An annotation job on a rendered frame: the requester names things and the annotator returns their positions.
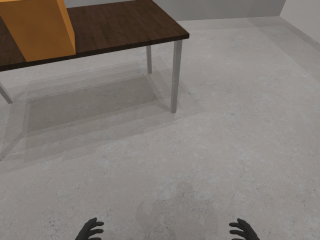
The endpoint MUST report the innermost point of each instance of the robot right hand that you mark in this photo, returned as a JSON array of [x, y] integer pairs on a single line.
[[248, 233]]

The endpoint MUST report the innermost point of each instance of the carton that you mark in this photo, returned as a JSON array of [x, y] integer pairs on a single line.
[[41, 28]]

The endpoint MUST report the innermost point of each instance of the table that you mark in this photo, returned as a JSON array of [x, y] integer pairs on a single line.
[[106, 28]]

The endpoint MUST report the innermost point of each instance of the robot left hand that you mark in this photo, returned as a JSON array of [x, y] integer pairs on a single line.
[[86, 231]]

